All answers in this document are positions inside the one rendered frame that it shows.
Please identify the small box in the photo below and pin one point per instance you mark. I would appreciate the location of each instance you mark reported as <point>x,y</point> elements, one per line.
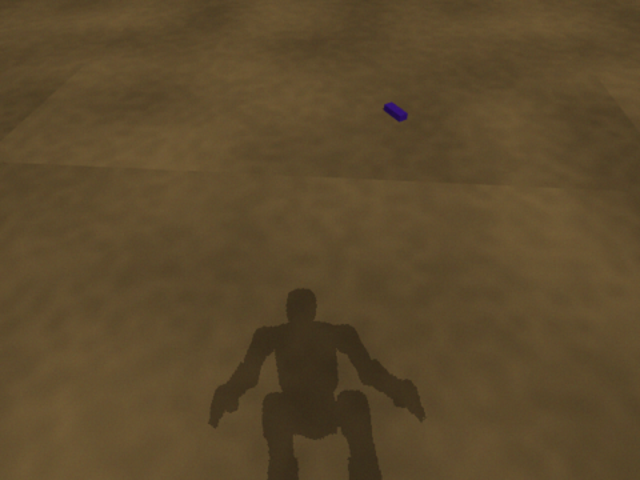
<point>395,111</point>

